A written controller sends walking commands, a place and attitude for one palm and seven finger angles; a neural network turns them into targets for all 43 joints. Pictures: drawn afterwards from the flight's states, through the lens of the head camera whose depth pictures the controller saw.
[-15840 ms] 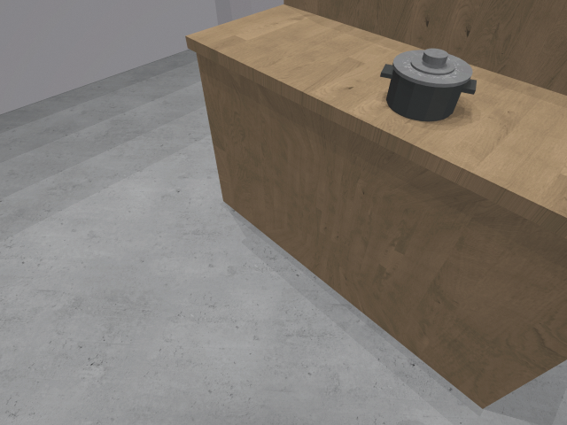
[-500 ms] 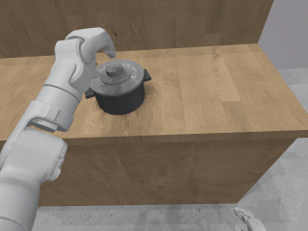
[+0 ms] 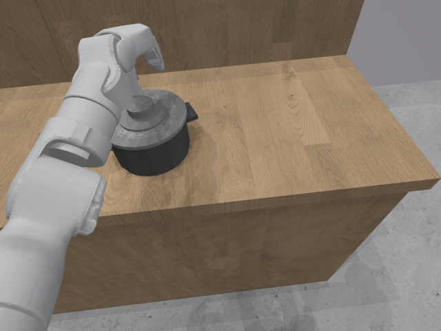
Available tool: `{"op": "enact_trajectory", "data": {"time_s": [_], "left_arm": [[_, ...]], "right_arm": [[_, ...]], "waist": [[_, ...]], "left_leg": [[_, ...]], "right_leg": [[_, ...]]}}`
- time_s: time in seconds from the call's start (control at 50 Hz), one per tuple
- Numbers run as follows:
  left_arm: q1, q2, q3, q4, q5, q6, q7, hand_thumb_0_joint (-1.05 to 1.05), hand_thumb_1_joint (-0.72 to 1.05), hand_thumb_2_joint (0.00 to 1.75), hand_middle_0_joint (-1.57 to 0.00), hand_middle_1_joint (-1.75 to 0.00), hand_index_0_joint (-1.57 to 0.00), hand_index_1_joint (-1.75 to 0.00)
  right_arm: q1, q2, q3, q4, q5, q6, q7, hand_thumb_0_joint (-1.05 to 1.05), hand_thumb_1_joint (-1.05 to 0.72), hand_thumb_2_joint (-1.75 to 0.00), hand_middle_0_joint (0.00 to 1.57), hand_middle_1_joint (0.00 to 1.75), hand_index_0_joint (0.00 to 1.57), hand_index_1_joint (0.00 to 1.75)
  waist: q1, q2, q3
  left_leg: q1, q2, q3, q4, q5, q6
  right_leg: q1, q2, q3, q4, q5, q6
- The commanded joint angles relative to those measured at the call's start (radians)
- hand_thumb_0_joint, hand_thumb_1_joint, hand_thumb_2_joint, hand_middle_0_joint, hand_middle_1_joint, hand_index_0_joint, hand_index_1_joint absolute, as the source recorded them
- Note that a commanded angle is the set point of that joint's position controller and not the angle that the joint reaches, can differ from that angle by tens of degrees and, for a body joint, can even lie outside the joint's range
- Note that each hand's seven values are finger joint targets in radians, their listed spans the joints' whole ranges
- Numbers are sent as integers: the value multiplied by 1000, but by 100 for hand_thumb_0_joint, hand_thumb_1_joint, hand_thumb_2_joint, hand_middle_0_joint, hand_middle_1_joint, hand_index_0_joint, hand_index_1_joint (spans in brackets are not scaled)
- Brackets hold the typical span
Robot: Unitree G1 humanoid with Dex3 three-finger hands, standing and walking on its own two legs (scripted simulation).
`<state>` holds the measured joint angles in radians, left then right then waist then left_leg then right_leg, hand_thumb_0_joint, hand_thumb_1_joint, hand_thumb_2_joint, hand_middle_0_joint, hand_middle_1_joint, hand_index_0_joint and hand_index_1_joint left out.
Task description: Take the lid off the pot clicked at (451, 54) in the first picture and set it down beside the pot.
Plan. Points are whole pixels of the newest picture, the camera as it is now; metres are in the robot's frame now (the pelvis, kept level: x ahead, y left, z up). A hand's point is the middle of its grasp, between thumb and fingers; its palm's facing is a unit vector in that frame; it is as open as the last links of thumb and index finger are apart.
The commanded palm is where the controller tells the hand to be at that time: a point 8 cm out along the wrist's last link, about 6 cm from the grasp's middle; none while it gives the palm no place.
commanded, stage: move the open hand above the knob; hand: left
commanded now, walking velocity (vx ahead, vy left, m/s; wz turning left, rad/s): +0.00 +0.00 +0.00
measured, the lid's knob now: (140, 106) +0.50 +0.14 +0.15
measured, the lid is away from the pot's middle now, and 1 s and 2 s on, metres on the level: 0.00 0.00 0.00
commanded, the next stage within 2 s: lower the open fingers around the knob in 1.56 s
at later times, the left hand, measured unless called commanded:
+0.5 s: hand (122, 82) +0.47 +0.14 +0.23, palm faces -0.27 -0.07 -0.96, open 10.3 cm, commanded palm +0.47 +0.13 +0.28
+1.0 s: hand (126, 81) +0.48 +0.14 +0.22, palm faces -0.27 -0.08 -0.96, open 10.3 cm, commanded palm +0.46 +0.14 +0.28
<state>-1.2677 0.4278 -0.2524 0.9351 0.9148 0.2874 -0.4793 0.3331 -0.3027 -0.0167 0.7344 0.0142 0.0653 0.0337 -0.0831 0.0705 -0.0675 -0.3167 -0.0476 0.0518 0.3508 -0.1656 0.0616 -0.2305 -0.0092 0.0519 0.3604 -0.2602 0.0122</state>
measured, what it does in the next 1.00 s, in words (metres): stands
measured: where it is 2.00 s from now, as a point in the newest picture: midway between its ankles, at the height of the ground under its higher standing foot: outside the picture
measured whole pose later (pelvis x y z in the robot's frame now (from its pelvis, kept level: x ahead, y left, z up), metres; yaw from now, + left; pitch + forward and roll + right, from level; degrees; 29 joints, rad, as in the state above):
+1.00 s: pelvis +0.00 -0.01 +0.00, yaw +0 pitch +7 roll +0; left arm -1.25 0.45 -0.27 0.95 0.92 0.30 -0.49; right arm 0.34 -0.29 -0.01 0.72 0.02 0.08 0.03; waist -0.08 0.07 -0.08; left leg -0.31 -0.04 0.04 0.37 -0.18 0.06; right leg -0.22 0.00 0.05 0.38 -0.27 0.01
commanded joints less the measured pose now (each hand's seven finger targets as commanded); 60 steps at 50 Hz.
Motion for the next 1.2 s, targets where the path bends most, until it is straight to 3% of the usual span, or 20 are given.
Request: {"op": "enact_trajectory", "data": {"time_s": [0.0,0.04,0.14,0.2,0.24,0.36,0.44,0.48,0.56,0.62,0.7,0.78,0.84,0.86,0.92,0.96,1.02,1.06,1.14,1.18], "left_arm": [[-505,288,118,-114,27,21,45,0,-39,159,-84,-8,-84,-8],[-493,213,57,-119,18,26,41,0,-39,159,-84,-8,-84,-8],[-584,252,74,-284,17,-8,47,0,-39,159,-84,-8,-84,-8],[-567,198,29,-148,19,10,36,0,-39,159,-84,-8,-84,-8],[-569,160,-2,-74,1,25,33,0,-39,159,-84,-8,-84,-8],[-731,185,-3,-165,17,-29,50,0,-39,159,-84,-8,-84,-8],[-596,106,-30,27,9,7,46,0,-39,159,-84,-8,-84,-8],[-666,95,-46,6,9,11,48,0,-39,159,-84,-8,-84,-8],[-771,201,17,-142,29,-33,68,0,-39,159,-84,-8,-84,-8],[-669,199,33,7,43,-11,74,0,-39,159,-84,-8,-84,-8],[-626,234,56,43,34,16,72,0,-39,159,-84,-8,-84,-8],[-657,259,67,-98,52,-14,71,0,-39,159,-84,-8,-84,-8],[-562,220,50,-123,38,-15,52,0,-39,159,-84,-8,-84,-8],[-550,254,76,-151,40,-12,47,0,-39,159,-84,-8,-84,-8],[-519,201,30,-163,18,8,25,0,-39,159,-84,-8,-84,-8],[-558,196,22,-261,8,0,24,0,-39,159,-84,-8,-84,-8],[-554,225,47,-173,14,12,26,0,-39,159,-84,-8,-84,-8],[-615,266,66,-213,12,1,33,0,-39,159,-84,-8,-84,-8],[-643,145,-20,-190,6,-6,44,0,-39,159,-84,-8,-84,-8],[-649,162,-9,-168,20,-8,48,0,-39,159,-84,-8,-84,-8]], "right_arm": [[-24,-139,-29,-115,6,-33,-5,0,-90,-90,20,30,20,30],[-22,-137,-32,-121,9,-27,-7,0,-90,-90,20,30,20,30],[-29,-125,-38,-148,5,-46,-11,0,-90,-90,20,30,20,30],[-41,-120,-30,-120,16,-37,-15,0,-90,-90,20,30,20,30],[-36,-134,-28,-99,20,-26,-20,0,-90,-90,20,30,20,30],[-36,-117,-24,-100,13,-53,-22,0,-90,-90,20,30,20,30],[-27,-132,-24,-67,20,-27,-19,0,-90,-90,20,30,20,30],[-39,-130,-18,-66,20,-26,-14,0,-90,-90,20,30,20,30],[-28,-124,-22,-89,8,-43,-13,0,-90,-90,20,30,20,30],[-5,-127,-23,-64,10,-36,-19,0,-90,-90,20,30,20,30],[-8,-134,-17,-71,8,-28,-27,0,-90,-90,20,30,20,30],[-6,-127,-26,-102,1,-42,-22,0,-90,-90,20,30,20,30],[9,-128,-38,-111,1,-34,-18,0,-90,-90,20,30,20,30],[-4,-129,-37,-117,4,-33,-12,0,-90,-90,20,30,20,30],[-26,-127,-33,-128,13,-25,-9,0,-90,-90,20,30,20,30],[-37,-124,-34,-139,15,-28,-4,0,-90,-90,20,30,20,30],[-38,-124,-30,-117,14,-24,-15,0,-90,-90,20,30,20,30],[-44,-125,-25,-117,15,-23,-19,0,-90,-90,20,30,20,30],[-54,-117,-26,-107,19,-28,-20,0,-90,-90,20,30,20,30],[-66,-115,-24,-105,19,-29,-19,0,-90,-90,20,30,20,30]], "waist": [[32,-150,-374],[22,-127,-338],[14,-73,-480],[-4,-154,-354],[-16,-129,-271],[-29,-65,-429],[-35,-116,-278],[-42,-91,-280],[-24,-44,-480],[-22,-142,-383],[-10,-178,-344],[7,-90,-468],[8,-101,-458],[15,-112,-458],[7,-129,-384],[5,-86,-401],[-4,-135,-315],[-1,-117,-353],[-15,-63,-365],[-16,-74,-402]], "left_leg": [[312,-16,-18,64,542,31],[306,-16,-18,56,505,30],[401,-11,-39,88,528,35],[335,-21,-29,55,376,31],[290,-28,-24,30,271,25],[370,-25,-53,56,309,22],[293,-23,-47,30,247,13],[290,-27,-53,24,215,12],[364,-19,-62,54,343,16],[306,-16,-49,41,324,18],[241,-24,-26,30,309,28],[331,-16,-37,69,466,32],[355,-11,-31,86,546,35],[353,-13,-28,90,553,35],[328,-22,-21,82,493,38],[370,-21,-34,89,531,37],[323,-26,-31,71,398,37],[319,-31,-34,62,371,34],[358,-25,-44,67,363,27],[374,-23,-49,72,378,24]], "right_leg": [[43,75,-48,1,477,-33],[14,74,-55,-12,443,-37],[14,73,-36,0,432,-38],[-25,80,-56,-13,348,-34],[-61,77,-65,-34,295,-39],[-54,76,-46,-14,301,-44],[-98,79,-68,-27,258,-48],[-111,81,-65,-27,229,-46],[-33,74,-39,-5,313,-49],[-37,82,-55,-10,305,-46],[11,74,-47,-15,350,-39],[29,69,-30,6,423,-41],[32,69,-40,3,473,-36],[41,70,-37,7,479,-31],[15,70,-46,3,452,-28],[-2,73,-46,2,450,-31],[-29,78,-55,-12,380,-34],[-1,74,-51,-8,385,-37],[-57,75,-60,-8,339,-44],[-50,74,-53,0,339,-44]]}}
